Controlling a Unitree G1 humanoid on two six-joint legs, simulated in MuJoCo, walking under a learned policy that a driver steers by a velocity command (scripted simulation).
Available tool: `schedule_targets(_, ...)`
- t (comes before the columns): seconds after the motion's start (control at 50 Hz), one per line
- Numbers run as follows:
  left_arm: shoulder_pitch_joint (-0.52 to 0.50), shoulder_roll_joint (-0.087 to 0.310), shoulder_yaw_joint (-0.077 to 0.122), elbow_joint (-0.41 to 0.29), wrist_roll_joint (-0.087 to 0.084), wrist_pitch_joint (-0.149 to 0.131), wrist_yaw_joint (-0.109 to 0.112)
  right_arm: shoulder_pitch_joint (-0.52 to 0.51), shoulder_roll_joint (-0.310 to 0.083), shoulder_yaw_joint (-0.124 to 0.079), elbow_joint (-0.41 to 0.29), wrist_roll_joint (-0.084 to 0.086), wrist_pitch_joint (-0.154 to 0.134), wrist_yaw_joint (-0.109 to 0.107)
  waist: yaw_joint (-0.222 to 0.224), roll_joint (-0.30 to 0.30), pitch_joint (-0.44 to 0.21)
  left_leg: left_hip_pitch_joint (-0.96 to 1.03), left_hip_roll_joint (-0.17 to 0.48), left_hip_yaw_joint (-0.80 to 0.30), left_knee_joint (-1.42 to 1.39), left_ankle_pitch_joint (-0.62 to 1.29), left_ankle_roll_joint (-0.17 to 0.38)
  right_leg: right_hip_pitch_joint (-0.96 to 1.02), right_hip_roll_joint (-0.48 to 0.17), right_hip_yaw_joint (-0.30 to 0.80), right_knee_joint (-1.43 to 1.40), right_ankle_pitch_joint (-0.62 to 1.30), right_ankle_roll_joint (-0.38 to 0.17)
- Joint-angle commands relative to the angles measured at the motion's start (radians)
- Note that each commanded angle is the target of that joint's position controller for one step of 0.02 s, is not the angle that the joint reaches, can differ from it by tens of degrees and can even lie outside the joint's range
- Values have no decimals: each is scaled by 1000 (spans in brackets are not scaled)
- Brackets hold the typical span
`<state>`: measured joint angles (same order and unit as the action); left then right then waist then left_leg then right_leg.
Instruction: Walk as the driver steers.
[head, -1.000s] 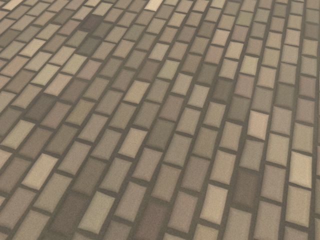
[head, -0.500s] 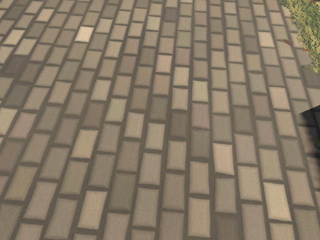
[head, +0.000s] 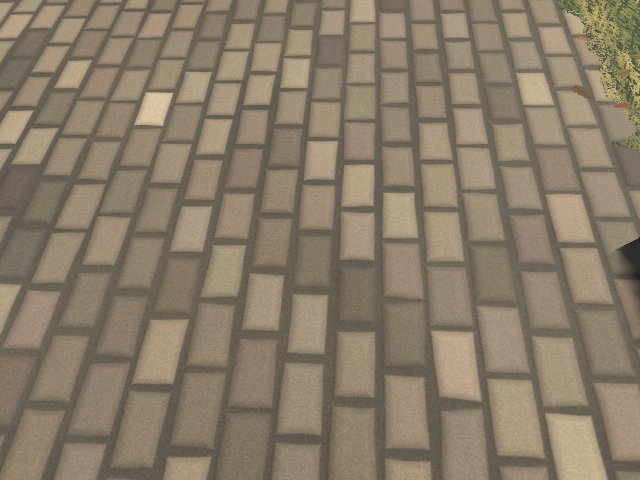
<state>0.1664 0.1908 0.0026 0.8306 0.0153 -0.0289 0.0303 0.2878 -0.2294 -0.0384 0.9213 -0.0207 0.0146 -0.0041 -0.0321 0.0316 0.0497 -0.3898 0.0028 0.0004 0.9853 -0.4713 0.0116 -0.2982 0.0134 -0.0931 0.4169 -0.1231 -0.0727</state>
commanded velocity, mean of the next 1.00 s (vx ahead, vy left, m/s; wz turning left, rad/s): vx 0.33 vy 0.00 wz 0.53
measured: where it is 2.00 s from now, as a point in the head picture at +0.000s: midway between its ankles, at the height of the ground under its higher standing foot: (155, 472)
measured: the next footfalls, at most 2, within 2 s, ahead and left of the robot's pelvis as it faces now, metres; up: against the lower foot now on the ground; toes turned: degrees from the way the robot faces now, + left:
left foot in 0.28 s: +0.04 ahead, +0.12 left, +0.00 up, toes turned +13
right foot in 0.74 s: +0.41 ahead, +0.06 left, +0.00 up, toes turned +26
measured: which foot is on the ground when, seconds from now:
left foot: up 0.00-0.26, down 0.28-0.76, up 0.78-1.00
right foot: down 0.00-0.28, up 0.30-0.72, down 0.74-1.00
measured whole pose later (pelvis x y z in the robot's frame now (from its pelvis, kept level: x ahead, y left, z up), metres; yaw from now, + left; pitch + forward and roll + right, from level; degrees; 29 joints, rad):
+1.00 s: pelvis +0.29 +0.09 +0.00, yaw +35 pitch +0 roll +0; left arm 0.20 0.24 0.03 0.79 0.02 -0.05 0.02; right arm 0.20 -0.30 -0.08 0.79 -0.02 0.04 0.03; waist -0.01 0.04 0.10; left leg -0.55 -0.02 -0.01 1.09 -0.37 0.00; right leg -0.27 -0.03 -0.16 0.42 -0.16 -0.05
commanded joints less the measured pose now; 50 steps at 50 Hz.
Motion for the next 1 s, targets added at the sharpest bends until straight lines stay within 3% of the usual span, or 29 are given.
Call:
schedule_targets(0.02, 43, 156, 51, -34, 4, -8, 5, 69, -78, -29, -35, -11, 15, 15, 13, -156, -91, -52, 35, 7, 19, 62, 3, 74, -280, 239, -266, -227, -141)
schedule_targets(0.06, 54, 171, 61, -25, 4, -13, 5, 11, -76, -31, -64, -14, 18, 29, 22, -163, -61, -85, 46, 15, -45, 89, 7, 71, -296, 241, -312, -347, -137)
schedule_targets(0.12, 56, 196, 76, -21, 2, -22, 1, -12, -63, -29, -83, -16, 15, 46, 20, -135, -70, -38, 47, 35, -156, 96, 23, 63, -310, 197, -324, -393, -128)
schedule_targets(0.2, 40, 236, 95, -25, 6, -15, -12, -4, -84, -35, -97, -5, 14, 63, 12, -147, -68, 98, 19, 93, -304, 63, 64, -4, -320, 135, -314, -480, -103)
schedule_targets(0.24, 13, 251, 103, -29, 3, -3, -17, 59, -76, -33, -81, 0, 8, 65, -25, -117, -57, 215, -1, 128, -435, 106, 92, -66, -310, 87, -260, -541, -73)
schedule_targets(0.26, -6, 235, 102, -33, 6, 4, -18, 127, -79, -35, -52, -1, 3, 63, -52, -78, -41, 305, -24, 127, -509, 101, 109, -136, -272, 36, -169, -581, -43)
schedule_targets(0.28, -23, 189, 91, -41, 19, 12, -24, 231, -107, -45, -6, -2, -6, 53, -85, 50, -21, 392, 14, 19, -631, -23, 137, -231, -197, -50, 60, -596, -5)
schedule_targets(0.3, -31, 81, 62, -52, 37, 18, -36, 268, -166, -53, -9, -14, -16, 38, -86, 261, 5, 435, 243, -327, -749, -248, 182, -409, -85, -128, 427, -533, 44)
schedule_targets(0.32, -108, 94, 58, -118, 34, 16, -37, 200, -232, -60, -56, -6, -19, 20, -65, 235, 85, 328, 366, -692, -937, -496, 268, -592, -3, 11, 506, -399, 67)
schedule_targets(0.34, -135, 165, 72, -128, 29, 1, -49, 136, -219, -61, -65, -2, -18, 3, -30, 131, 140, 275, 342, -621, -961, -419, 263, -583, -69, 90, 532, -255, 73)
schedule_targets(0.36, -85, 192, 80, -102, 20, -12, -60, 89, -209, -58, -79, 7, -27, 3, 9, 109, 113, 280, 287, -533, -943, -260, 238, -534, -75, 97, 508, -163, 80)
schedule_targets(0.42, -35, 180, 79, -53, 38, -16, -64, 99, -169, -53, -76, 19, -63, 9, 18, 37, 19, 361, 181, -340, -881, 146, 199, -448, -71, 84, 508, -37, 98)
schedule_targets(0.52, -163, 143, 66, -104, 25, -2, -60, 213, -157, -56, -40, 17, -79, 8, -26, 55, 16, 423, 162, -310, -830, 380, 216, -499, -64, 77, 437, 19, 120)
schedule_targets(0.64, -305, 134, 47, -173, 8, -18, -68, 247, -176, -64, -31, 6, -73, -7, -61, 87, 47, 414, 146, -310, -726, 668, 204, -387, -23, 69, 223, 33, 105)
schedule_targets(0.68, -226, 149, 49, -161, 2, -31, -56, 204, -189, -68, -42, 5, -67, -13, -18, 94, 22, 374, 131, -301, -639, 867, 152, -223, 7, 69, 153, 22, 73)
schedule_targets(0.72, -15, 195, 66, -99, 2, -47, -30, 146, -203, -73, -60, 15, -72, -10, 69, 70, -78, 320, 69, -282, -435, 1035, 90, 74, 46, 56, 57, 86, 35)
schedule_targets(0.74, 126, 236, 78, -74, 19, -65, -17, 117, -188, -71, -78, 30, -80, -6, 134, 32, -165, 198, 6, -262, -229, 878, 62, 307, -56, 130, 33, 181, 8)
schedule_targets(0.76, 253, 318, 88, -78, 41, -69, -4, 157, -89, -49, -120, 37, -81, -10, 137, -160, -338, 37, -84, -166, 75, 218, 48, 550, -375, 387, 92, 457, -22)
schedule_targets(0.78, 184, 366, 102, -96, 20, -47, -12, 297, -109, -58, -131, 58, -63, -23, 47, -379, -477, -94, -174, -117, 293, -183, 41, 596, -539, 730, 22, 619, -154)
schedule_targets(0.8, 98, 259, 83, -126, 3, -30, -15, 288, -165, -66, -81, 22, -40, -29, 17, -180, -361, -113, -75, -133, 343, -91, 45, 448, -478, 625, 1, 488, -148)
schedule_targets(0.82, 41, 170, 57, -132, -4, -27, -12, 199, -164, -68, -85, 7, -30, -16, 24, -107, -215, -118, -52, -101, 310, -30, 34, 308, -407, 460, -25, 440, -130)
schedule_targets(0.84, 14, 138, 44, -129, 5, -23, -8, 159, -141, -66, -95, 5, -22, -6, 12, -95, -148, -111, -21, -87, 271, 8, 20, 223, -355, 347, -59, 445, -108)
schedule_targets(0.86, 20, 135, 40, -119, 4, -25, -2, 126, -130, -65, -104, -7, -8, 6, 11, -136, -108, -106, 0, -78, 238, 28, 7, 168, -324, 274, -82, 475, -107)
schedule_targets(0.9, 43, 165, 47, -102, 6, -36, -6, 144, -104, -59, -110, -7, 14, 21, -5, -180, -104, -65, -13, -54, 236, 53, -6, 105, -322, 193, -94, 615, -135)
schedule_targets(1.0, 34, 181, 56, -95, 8, -30, -4, 3, -96, -46, -174, -5, 35, 43, -1, -159, -112, -100, 17, -17, 43, 167, -14, 107, -316, 62, -122, 487, -136)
